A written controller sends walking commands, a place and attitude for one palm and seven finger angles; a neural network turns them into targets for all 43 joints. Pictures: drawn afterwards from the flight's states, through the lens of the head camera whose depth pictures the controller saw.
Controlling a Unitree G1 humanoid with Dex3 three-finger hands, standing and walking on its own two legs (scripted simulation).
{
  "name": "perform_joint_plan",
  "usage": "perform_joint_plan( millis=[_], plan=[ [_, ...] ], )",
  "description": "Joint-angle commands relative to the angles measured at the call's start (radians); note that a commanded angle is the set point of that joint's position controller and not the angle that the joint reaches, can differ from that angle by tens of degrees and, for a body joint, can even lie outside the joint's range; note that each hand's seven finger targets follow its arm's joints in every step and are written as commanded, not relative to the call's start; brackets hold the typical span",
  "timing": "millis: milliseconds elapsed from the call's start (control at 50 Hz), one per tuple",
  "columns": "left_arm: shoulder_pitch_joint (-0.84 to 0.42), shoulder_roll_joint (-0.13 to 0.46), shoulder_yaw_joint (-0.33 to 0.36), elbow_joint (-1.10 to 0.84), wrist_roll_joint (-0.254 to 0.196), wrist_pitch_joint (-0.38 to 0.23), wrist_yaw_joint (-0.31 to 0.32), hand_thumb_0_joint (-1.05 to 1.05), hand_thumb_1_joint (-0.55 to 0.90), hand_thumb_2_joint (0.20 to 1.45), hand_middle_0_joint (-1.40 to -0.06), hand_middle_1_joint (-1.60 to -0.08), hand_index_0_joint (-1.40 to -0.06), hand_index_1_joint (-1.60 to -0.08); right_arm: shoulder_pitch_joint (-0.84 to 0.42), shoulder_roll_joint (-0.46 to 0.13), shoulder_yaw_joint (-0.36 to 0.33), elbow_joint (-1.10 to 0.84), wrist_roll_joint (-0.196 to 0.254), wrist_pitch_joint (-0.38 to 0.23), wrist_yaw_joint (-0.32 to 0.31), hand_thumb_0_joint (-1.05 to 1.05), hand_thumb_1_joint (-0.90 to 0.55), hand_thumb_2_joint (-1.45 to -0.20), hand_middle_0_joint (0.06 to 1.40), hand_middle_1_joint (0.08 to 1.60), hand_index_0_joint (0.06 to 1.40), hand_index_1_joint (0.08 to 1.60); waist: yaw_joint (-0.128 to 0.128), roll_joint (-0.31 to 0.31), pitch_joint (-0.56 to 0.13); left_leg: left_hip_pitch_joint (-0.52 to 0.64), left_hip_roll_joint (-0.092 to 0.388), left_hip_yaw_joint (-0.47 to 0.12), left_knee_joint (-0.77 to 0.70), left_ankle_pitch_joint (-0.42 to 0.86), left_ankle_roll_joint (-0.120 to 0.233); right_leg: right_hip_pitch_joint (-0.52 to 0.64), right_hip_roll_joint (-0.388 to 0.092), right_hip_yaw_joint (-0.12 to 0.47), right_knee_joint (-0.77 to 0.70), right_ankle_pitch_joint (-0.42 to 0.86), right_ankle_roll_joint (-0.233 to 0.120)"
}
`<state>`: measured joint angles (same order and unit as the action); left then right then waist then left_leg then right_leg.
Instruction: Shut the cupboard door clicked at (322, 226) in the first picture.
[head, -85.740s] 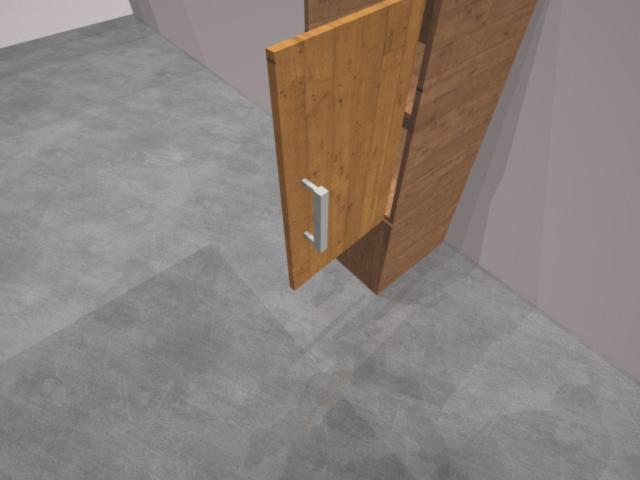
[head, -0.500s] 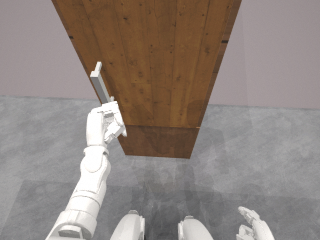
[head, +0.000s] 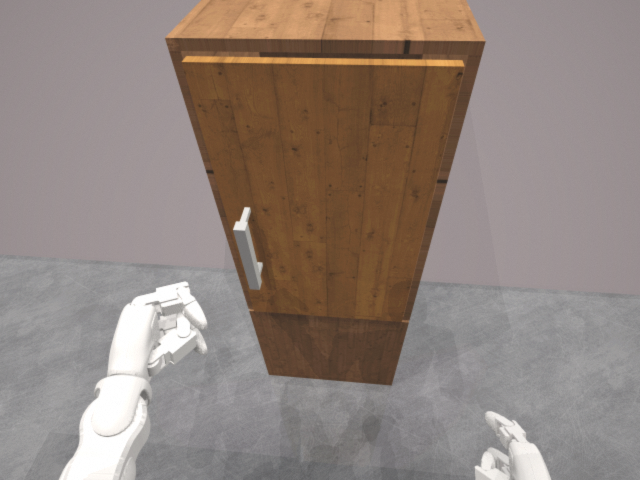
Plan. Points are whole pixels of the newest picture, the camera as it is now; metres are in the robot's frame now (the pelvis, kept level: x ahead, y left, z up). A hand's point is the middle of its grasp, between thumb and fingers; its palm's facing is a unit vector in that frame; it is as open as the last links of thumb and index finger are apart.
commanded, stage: draw the hand back to the body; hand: left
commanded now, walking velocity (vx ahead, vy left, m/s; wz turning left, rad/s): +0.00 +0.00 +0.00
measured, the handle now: (251, 250) +0.52 +0.16 -0.06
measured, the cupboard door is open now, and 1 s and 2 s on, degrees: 0 0 0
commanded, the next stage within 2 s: step back with the hand held close in 0.92 s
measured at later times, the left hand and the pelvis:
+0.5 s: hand (25, 335) +0.21 +0.28 +0.17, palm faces +0.42 -0.81 -0.40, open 5.8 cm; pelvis +0.02 +0.02 +0.03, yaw +1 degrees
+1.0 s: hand (15, 341) +0.20 +0.27 +0.19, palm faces +0.46 -0.79 -0.40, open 7.4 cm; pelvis +0.01 +0.00 +0.03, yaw +0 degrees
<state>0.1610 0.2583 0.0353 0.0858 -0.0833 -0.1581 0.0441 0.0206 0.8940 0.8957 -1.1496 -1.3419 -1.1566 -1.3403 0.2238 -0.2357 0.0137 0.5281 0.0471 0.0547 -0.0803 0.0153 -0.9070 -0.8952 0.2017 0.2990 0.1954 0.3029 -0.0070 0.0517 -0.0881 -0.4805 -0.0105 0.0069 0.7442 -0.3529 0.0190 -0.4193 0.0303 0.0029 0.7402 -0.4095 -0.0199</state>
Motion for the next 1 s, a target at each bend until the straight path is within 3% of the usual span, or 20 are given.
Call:
perform_joint_plan(
  millis=[0, 60, 100, 160, 240, 320, 420, 440, 460, 520, 580, 640, 740, 780, 840, 980],
  plan=[
    [-0.154, 0.152, 0.102, -0.312, 0.01, 0.003, 0.053, 0.0, 0.9, 0.9, -0.915, -1.08, -0.915, -1.08, -0.14, -0.081, -0.009, -0.163, 0.001, -0.057, -0.03, 0.0, -0.9, -0.9, 0.2, 0.3, 0.2, 0.3, 0.014, -0.034, -0.09, 0.237, 0.014, -0.014, -0.2, 0.143, 0.022, 0.08, -0.027, -0.005, -0.235, 0.207, 0.002],
    [-0.103, 0.148, 0.111, -0.352, 0.014, 0.03, 0.059, 0.0, 0.9, 0.9, -0.832, -0.99, -0.832, -0.99, -0.145, -0.079, 0.001, -0.152, -0.004, -0.078, -0.028, 0.0, -0.9, -0.9, 0.2, 0.3, 0.2, 0.3, 0.021, 0.001, -0.061, 0.297, 0.017, -0.021, -0.25, 0.176, 0.017, 0.123, -0.027, -0.015, -0.274, 0.231, -0.002],
    [-0.082, 0.151, 0.125, -0.394, 0.016, 0.041, 0.061, 0.0, 0.9, 0.9, -0.777, -0.93, -0.777, -0.93, -0.146, -0.081, 0.003, -0.147, -0.009, -0.092, -0.025, 0.0, -0.9, -0.9, 0.2, 0.3, 0.2, 0.3, 0.024, -0.018, -0.06, 0.336, 0.022, -0.029, -0.278, 0.214, 0.013, 0.15, -0.023, -0.026, -0.289, 0.264, -0.002],
    [-0.022, 0.163, 0.158, -0.44, 0.015, 0.054, 0.061, 0.0, 0.9, 0.9, -0.695, -0.84, -0.695, -0.84, -0.151, -0.078, 0.008, -0.136, -0.014, -0.111, -0.017, 0.0, -0.9, -0.9, 0.2, 0.3, 0.2, 0.3, 0.034, 0.003, -0.034, 0.357, 0.025, -0.032, -0.315, 0.241, 0.007, 0.188, -0.025, -0.03, -0.318, 0.28, -0.002],
    [0.04, 0.214, 0.243, -0.503, 0.015, 0.06, 0.065, 0.0, 0.9, 0.9, -0.585, -0.72, -0.585, -0.72, -0.156, -0.084, 0.004, -0.12, -0.024, -0.13, -0.01, 0.0, -0.9, -0.9, 0.2, 0.3, 0.2, 0.3, 0.049, -0.006, -0.027, 0.379, 0.031, -0.03, -0.335, 0.301, 0.003, 0.228, -0.022, -0.032, -0.347, 0.328, -0.001],
    [0.083, 0.225, 0.284, -0.608, 0.018, 0.055, 0.07, 0.0, 0.9, 0.9, -0.475, -0.6, -0.475, -0.6, -0.156, -0.075, 0.005, -0.112, -0.027, -0.151, 0.001, 0.0, -0.9, -0.9, 0.2, 0.3, 0.2, 0.3, 0.056, 0.053, -0.052, 0.41, 0.036, -0.041, -0.349, 0.374, -0.01, 0.265, -0.025, -0.038, -0.345, 0.354, -0.005],
    [0.157, 0.266, 0.371, -0.655, 0.011, 0.052, 0.074, 0.0, 0.9, 0.9, -0.337, -0.45, -0.337, -0.45, -0.157, -0.078, -0.004, -0.097, -0.031, -0.168, 0.009, 0.0, -0.9, -0.9, 0.2, 0.3, 0.2, 0.3, 0.066, 0.023, -0.036, 0.403, 0.036, -0.031, -0.351, 0.396, -0.01, 0.281, -0.026, -0.039, -0.357, 0.378, 0.0],
    [0.195, 0.288, 0.405, -0.634, 0.008, 0.055, 0.075, 0.0, 0.9, 0.9, -0.31, -0.42, -0.31, -0.42, -0.16, -0.086, -0.008, -0.093, -0.033, -0.172, 0.009, 0.0, -0.9, -0.9, 0.2, 0.3, 0.2, 0.3, 0.071, -0.016, -0.014, 0.389, 0.037, -0.03, -0.351, 0.388, -0.005, 0.277, -0.023, -0.039, -0.369, 0.386, 0.002],
    [0.185, 0.279, 0.404, -0.668, 0.007, 0.049, 0.073, 0.0, 0.9, 0.9, -0.282, -0.39, -0.282, -0.39, -0.16, -0.081, -0.01, -0.094, -0.029, -0.171, 0.011, 0.0, -0.9, -0.9, 0.2, 0.3, 0.2, 0.3, 0.069, 0.017, -0.035, 0.395, 0.035, -0.022, -0.351, 0.394, -0.005, 0.295, -0.03, -0.037, -0.361, 0.389, 0.0],
    [0.205, 0.315, 0.464, -0.705, 0.004, 0.035, 0.077, 0.0, 0.9, 0.9, -0.2, -0.3, -0.2, -0.3, -0.161, -0.081, -0.016, -0.087, -0.027, -0.179, 0.012, 0.0, -0.9, -0.9, 0.2, 0.3, 0.2, 0.3, 0.075, 0.028, -0.048, 0.401, 0.035, -0.022, -0.346, 0.405, -0.007, 0.294, -0.029, -0.038, -0.358, 0.392, 0.002],
    [0.221, 0.231, 0.389, -0.615, 0.004, 0.049, 0.067, 0.0, 0.9, 0.9, -0.2, -0.3, -0.2, -0.3, -0.155, -0.089, -0.019, -0.076, -0.026, -0.177, 0.015, 0.0, -0.9, -0.9, 0.2, 0.3, 0.2, 0.3, 0.059, -0.015, 0.038, 0.379, 0.038, -0.021, -0.355, 0.365, -0.004, 0.25, -0.03, -0.041, -0.37, 0.359, 0.006],
    [0.202, 0.256, 0.403, -0.597, 0.003, 0.049, 0.07, 0.0, 0.9, 0.9, -0.2, -0.3, -0.2, -0.3, -0.157, -0.1, -0.027, -0.076, -0.028, -0.175, 0.008, 0.0, -0.9, -0.9, 0.2, 0.3, 0.2, 0.3, 0.063, -0.052, 0.04, 0.382, 0.032, -0.02, -0.361, 0.311, 0.008, 0.243, -0.031, -0.035, -0.389, 0.324, 0.01],
    [0.172, 0.313, 0.443, -0.675, 0.009, 0.027, 0.079, 0.0, 0.9, 0.9, -0.2, -0.3, -0.2, -0.3, -0.173, -0.09, -0.024, -0.073, -0.029, -0.191, -0.002, 0.0, -0.9, -0.9, 0.2, 0.3, 0.2, 0.3, 0.076, 0.014, -0.018, 0.394, 0.023, -0.013, -0.352, 0.304, 0.013, 0.277, -0.036, -0.023, -0.387, 0.323, 0.006],
    [0.167, 0.302, 0.432, -0.696, 0.011, 0.021, 0.082, 0.0, 0.9, 0.9, -0.2, -0.3, -0.2, -0.3, -0.177, -0.08, -0.018, -0.073, -0.029, -0.199, -0.004, 0.0, -0.9, -0.9, 0.2, 0.3, 0.2, 0.3, 0.074, 0.048, -0.001, 0.387, 0.019, -0.013, -0.357, 0.291, 0.008, 0.273, -0.038, -0.026, -0.383, 0.309, 0.004],
    [0.202, 0.315, 0.46, -0.661, 0.005, 0.023, 0.081, 0.0, 0.9, 0.9, -0.2, -0.3, -0.2, -0.3, -0.177, -0.084, -0.02, -0.069, -0.03, -0.205, -0.005, 0.0, -0.9, -0.9, 0.2, 0.3, 0.2, 0.3, 0.081, 0.023, 0.029, 0.376, 0.022, -0.012, -0.357, 0.289, 0.009, 0.262, -0.033, -0.022, -0.4, 0.313, 0.005],
    [0.215, 0.277, 0.432, -0.641, -0.001, 0.021, 0.069, 0.0, 0.9, 0.9, -0.2, -0.3, -0.2, -0.3, -0.17, -0.08, -0.025, -0.068, -0.028, -0.2, 0.0, 0.0, -0.9, -0.9, 0.2, 0.3, 0.2, 0.3, 0.073, 0.006, 0.023, 0.388, 0.022, 0.004, -0.349, 0.313, 0.015, 0.266, -0.039, -0.015, -0.394, 0.349, 0.012]
  ],
)
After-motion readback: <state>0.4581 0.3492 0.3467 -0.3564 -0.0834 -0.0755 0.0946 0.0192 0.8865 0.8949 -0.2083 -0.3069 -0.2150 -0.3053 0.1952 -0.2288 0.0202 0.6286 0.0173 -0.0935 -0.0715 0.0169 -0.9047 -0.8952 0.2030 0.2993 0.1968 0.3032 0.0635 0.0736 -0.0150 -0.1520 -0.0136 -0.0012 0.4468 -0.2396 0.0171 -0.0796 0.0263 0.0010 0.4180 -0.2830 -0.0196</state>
